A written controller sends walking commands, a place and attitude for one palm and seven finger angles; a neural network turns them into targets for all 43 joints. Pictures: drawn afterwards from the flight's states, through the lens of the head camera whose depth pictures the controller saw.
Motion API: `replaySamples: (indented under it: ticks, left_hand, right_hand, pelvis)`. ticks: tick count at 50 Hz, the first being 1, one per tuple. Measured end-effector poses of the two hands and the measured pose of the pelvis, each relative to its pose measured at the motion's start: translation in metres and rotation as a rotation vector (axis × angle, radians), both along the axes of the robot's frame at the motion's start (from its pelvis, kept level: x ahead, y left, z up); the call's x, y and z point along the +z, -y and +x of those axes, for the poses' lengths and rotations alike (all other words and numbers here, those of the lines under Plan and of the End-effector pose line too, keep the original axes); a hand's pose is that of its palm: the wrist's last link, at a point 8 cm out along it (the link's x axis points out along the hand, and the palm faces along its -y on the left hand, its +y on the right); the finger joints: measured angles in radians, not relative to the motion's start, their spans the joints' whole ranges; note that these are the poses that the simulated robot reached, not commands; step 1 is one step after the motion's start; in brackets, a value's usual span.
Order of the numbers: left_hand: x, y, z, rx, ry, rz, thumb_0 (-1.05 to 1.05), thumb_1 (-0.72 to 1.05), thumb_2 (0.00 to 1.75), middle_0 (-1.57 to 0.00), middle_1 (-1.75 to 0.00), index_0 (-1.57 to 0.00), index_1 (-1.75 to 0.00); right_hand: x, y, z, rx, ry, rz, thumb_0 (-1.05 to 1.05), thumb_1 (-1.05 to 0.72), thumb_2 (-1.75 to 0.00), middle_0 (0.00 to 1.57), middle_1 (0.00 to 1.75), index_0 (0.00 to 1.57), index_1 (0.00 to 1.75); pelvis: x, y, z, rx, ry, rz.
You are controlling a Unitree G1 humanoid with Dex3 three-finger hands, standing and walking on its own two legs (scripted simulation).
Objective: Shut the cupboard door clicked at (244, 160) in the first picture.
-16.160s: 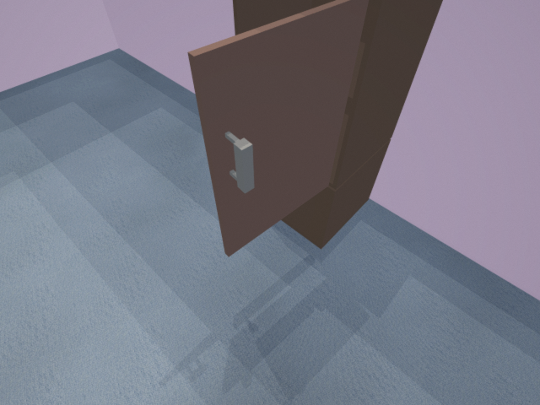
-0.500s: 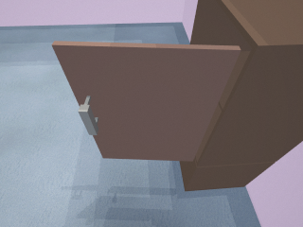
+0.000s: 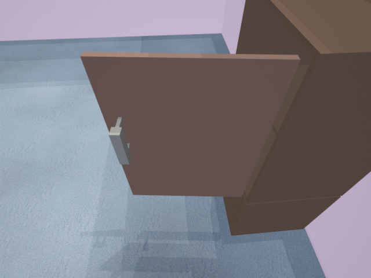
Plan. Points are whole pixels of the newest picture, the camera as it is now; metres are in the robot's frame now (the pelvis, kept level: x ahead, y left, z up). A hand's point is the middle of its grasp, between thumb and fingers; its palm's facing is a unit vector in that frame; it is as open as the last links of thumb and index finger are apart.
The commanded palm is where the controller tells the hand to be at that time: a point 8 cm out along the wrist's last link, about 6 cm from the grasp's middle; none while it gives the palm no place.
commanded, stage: come to a stop and stand still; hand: left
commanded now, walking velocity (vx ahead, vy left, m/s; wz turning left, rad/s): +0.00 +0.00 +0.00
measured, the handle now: (122, 140) +0.43 +0.20 +0.02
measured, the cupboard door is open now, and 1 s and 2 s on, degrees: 84 84 84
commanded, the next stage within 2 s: look again from close up in 0.60 s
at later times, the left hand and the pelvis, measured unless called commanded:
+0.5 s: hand out of the picture +0.04 +0.17 -0.18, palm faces +0.01 -0.98 -0.19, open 7.4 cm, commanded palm none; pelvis +0.03 +0.00 +0.00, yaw +0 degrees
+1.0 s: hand out of the picture +0.03 +0.17 -0.17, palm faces +0.02 -0.98 -0.19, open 7.4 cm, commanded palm none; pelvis +0.04 +0.00 +0.00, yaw +0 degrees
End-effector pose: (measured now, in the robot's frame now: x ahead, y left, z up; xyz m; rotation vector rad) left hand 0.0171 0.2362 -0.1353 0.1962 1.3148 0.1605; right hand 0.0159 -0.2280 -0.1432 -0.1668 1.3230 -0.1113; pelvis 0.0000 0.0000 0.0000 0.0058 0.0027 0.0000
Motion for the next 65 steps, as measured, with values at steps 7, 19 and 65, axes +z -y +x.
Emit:
replaySamples:
  ticks: [7,19,65]
  left_hand:
    - [-0.005,0.008,-0.011,0.012,-0.074,-0.027,0.0,0.9,0.9,-0.2,-0.3,-0.2,-0.3]
    - [-0.01,0.017,0.008,0.018,-0.067,-0.055,0.0,0.9,0.9,-0.2,-0.3,-0.2,-0.3]
    - [-0.009,0.026,-0.003,0.043,-0.103,-0.058,0.0,0.9,0.9,-0.2,-0.3,-0.2,-0.3]
  right_hand:
    - [0.001,-0.001,-0.001,-0.01,-0.046,-0.007,0.0,-0.91,-0.89,0.2,0.3,0.2,0.3]
    - [0.003,-0.003,0.024,-0.011,-0.03,-0.021,0.0,-0.92,-0.89,0.2,0.3,0.2,0.3]
    - [0.002,-0.007,0.013,-0.019,-0.082,-0.007,0.0,-0.92,-0.89,0.2,0.3,0.2,0.3]
  pelvis:
    - [0.001,0.0,0.01,-0.003,0.002,-0.001]
    - [0.002,-0.001,0.025,-0.003,0.012,-0.002]
    - [0.004,0.002,0.033,0.005,0.013,-0.004]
